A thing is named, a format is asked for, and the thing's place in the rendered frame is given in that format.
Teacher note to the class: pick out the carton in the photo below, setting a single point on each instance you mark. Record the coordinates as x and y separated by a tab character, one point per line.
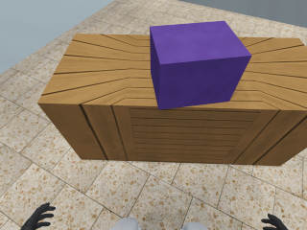
195	63

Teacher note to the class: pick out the pedestal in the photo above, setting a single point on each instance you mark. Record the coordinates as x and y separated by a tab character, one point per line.
101	99

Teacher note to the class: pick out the robot right hand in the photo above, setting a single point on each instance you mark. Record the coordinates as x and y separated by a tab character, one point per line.
273	220

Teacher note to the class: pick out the left robot thigh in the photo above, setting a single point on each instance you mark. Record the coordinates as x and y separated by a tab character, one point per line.
126	224

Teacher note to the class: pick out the robot left hand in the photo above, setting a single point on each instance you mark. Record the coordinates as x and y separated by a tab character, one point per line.
33	223

